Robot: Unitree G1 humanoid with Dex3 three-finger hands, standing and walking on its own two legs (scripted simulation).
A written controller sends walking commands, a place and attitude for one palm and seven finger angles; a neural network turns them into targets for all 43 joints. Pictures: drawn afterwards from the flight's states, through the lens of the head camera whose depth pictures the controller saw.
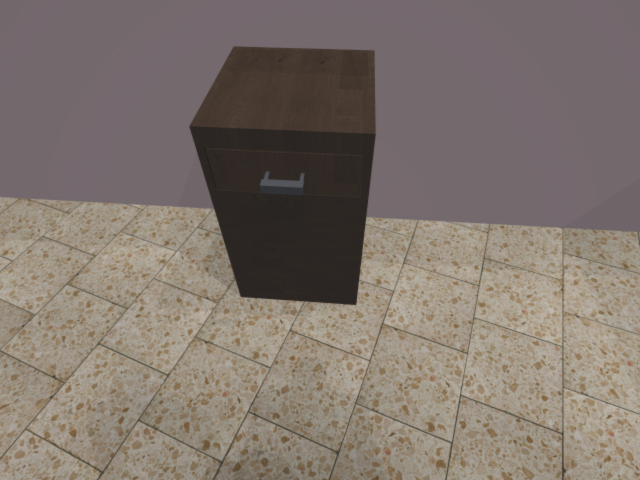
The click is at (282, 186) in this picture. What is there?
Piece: drawer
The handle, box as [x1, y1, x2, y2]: [260, 171, 304, 194]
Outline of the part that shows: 261,179 261,192 285,194 303,193 304,173 301,173 300,179 298,181 272,180 268,178 269,171 266,171 264,178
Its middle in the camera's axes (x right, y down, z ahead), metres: -0.10 -0.14 +0.98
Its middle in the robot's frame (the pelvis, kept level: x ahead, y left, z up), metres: +0.81 +0.14 -0.16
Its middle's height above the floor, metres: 0.61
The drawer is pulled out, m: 0.00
